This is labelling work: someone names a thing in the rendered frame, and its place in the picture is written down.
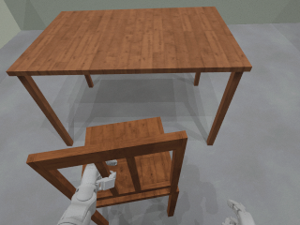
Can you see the chair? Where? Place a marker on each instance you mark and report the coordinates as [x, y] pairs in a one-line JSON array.
[[144, 170]]

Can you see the right robot hand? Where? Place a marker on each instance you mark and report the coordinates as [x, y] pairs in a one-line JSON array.
[[243, 217]]

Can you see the table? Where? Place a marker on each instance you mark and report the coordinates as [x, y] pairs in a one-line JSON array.
[[133, 41]]

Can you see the left robot hand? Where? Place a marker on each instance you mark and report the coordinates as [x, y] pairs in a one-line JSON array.
[[91, 175]]

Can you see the left robot forearm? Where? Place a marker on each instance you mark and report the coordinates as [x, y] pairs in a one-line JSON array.
[[83, 206]]

